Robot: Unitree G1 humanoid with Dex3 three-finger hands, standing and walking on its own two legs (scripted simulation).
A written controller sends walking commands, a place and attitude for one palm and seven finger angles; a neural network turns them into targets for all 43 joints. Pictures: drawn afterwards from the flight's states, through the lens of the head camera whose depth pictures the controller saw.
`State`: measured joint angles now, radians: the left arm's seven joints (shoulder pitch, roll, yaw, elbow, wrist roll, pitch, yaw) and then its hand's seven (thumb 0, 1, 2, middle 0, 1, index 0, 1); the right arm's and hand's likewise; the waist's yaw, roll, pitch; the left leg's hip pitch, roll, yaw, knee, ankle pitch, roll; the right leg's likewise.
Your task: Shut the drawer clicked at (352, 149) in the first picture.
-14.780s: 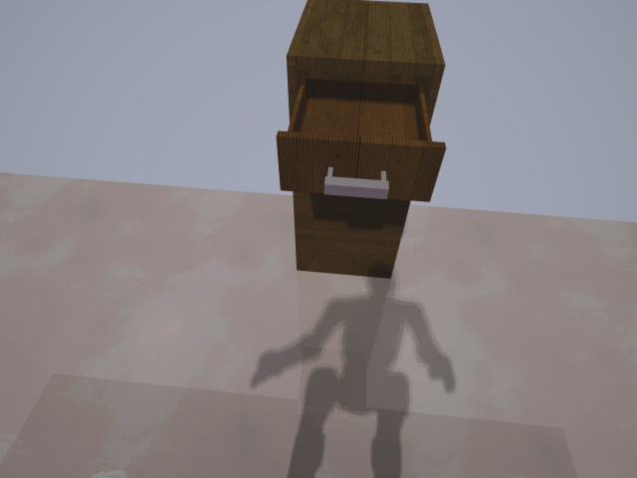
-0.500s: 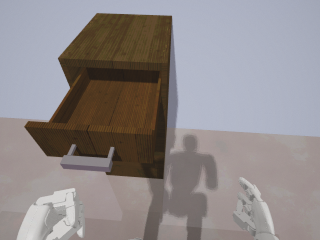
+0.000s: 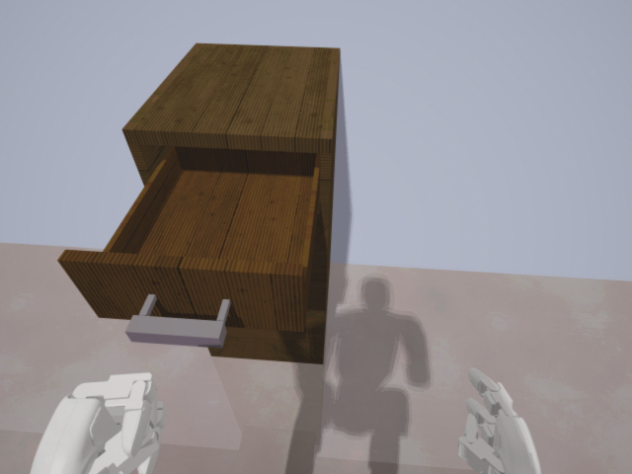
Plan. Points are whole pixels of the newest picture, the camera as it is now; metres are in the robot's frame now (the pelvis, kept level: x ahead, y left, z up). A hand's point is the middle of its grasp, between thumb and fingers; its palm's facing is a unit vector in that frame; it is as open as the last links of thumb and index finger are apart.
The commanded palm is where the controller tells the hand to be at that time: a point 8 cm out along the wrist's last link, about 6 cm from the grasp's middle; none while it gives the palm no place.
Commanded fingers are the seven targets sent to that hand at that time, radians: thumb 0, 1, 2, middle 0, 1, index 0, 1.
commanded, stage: raise the hand and make a fist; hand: left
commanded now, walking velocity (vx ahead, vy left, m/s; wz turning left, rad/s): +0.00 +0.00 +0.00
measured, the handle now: (182, 317) +0.31 +0.23 +0.02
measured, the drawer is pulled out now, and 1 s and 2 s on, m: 0.28 0.28 0.28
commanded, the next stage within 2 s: bring the fist close to the handle in 0.16 s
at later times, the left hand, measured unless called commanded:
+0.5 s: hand (163, 433) +0.14 +0.17 +0.09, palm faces +0.05 -1.00 -0.07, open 3.3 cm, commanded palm +0.10 +0.23 +0.09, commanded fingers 0.00 0.90 0.90 -1.40 -1.60 -1.40 -1.60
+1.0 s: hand (188, 411) +0.18 +0.17 +0.04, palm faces +0.01 -1.00 -0.05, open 3.3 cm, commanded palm +0.15 +0.22 +0.04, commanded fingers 0.00 0.90 0.90 -1.40 -1.60 -1.40 -1.60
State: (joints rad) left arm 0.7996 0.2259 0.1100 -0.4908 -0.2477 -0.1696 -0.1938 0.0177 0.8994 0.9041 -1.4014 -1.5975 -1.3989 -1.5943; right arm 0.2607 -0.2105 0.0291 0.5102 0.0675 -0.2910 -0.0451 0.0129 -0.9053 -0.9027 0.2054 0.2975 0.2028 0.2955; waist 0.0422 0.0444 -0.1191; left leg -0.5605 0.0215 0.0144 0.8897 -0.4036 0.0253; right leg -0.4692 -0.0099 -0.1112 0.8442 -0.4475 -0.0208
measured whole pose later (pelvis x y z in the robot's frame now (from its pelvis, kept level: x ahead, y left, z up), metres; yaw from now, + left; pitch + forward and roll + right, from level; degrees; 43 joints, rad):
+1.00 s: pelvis -0.01 -0.01 -0.02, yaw +0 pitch +11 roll -2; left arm 0.55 0.20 0.13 -0.16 -0.26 -0.37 -0.24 0.02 0.90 0.90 -1.40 -1.60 -1.40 -1.60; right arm 0.22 -0.22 0.00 0.55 0.03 -0.25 -0.05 0.01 -0.91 -0.90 0.20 0.30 0.20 0.30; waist 0.01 0.04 -0.11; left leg -0.77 0.03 0.00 1.02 -0.44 0.01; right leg -0.68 -0.01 -0.12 0.99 -0.50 -0.04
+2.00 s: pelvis +0.00 -0.02 -0.04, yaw -1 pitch +16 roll -2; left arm 0.40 0.23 0.13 -0.09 -0.24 -0.33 -0.17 0.02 0.90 0.91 -1.40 -1.60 -1.40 -1.59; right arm 0.24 -0.23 0.02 0.49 0.02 -0.12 -0.05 0.01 -0.91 -0.90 0.21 0.30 0.20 0.30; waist -0.01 0.04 -0.15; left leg -0.92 0.04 -0.01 1.14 -0.50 0.00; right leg -0.82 0.00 -0.13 1.11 -0.56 -0.05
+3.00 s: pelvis -0.01 -0.01 -0.03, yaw -1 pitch +15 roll -2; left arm -0.14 0.26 0.18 0.40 -0.20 -0.35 -0.16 0.05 0.85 0.92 -1.40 -1.60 -1.40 -1.60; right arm 0.25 -0.25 0.03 0.59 0.03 -0.10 -0.04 0.01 -0.91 -0.90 0.21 0.30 0.20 0.30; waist -0.04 0.03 -0.12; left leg -0.89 0.04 0.02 1.07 -0.45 0.02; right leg -0.81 0.00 -0.10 1.05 -0.50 -0.03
